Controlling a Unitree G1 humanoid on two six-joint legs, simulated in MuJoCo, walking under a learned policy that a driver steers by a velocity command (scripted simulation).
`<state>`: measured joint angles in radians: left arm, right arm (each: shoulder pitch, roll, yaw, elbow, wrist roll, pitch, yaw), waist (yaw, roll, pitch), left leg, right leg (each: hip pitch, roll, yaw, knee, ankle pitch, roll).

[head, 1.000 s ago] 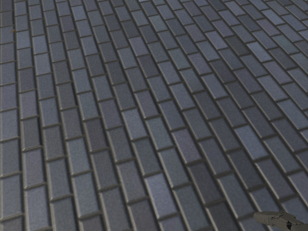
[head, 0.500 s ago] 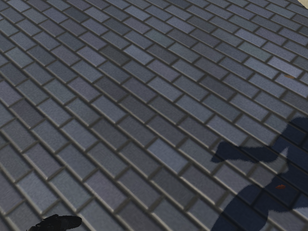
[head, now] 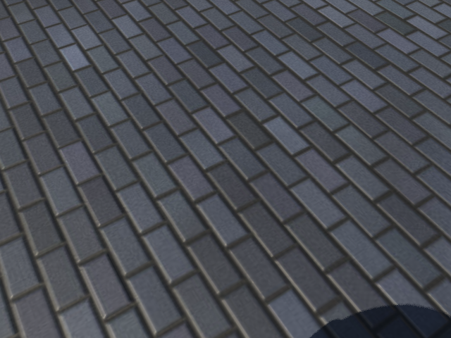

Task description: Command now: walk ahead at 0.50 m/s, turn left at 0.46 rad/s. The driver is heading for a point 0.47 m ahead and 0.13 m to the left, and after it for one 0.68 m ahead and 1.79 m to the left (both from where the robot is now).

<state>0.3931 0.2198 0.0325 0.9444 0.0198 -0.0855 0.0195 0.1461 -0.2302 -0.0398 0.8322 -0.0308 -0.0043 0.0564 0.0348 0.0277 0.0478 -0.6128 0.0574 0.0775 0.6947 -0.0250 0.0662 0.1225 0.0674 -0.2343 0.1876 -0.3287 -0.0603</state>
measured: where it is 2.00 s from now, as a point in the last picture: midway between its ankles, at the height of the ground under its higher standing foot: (168, 263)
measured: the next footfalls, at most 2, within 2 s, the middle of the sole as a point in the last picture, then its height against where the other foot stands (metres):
left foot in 0.10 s outside the picture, level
right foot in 0.62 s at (250, 308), level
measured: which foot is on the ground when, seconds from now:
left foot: up 0.00-0.08, down 0.10-0.62, up 0.64-1.00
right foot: down 0.00-0.12, up 0.14-0.60, down 0.62-1.00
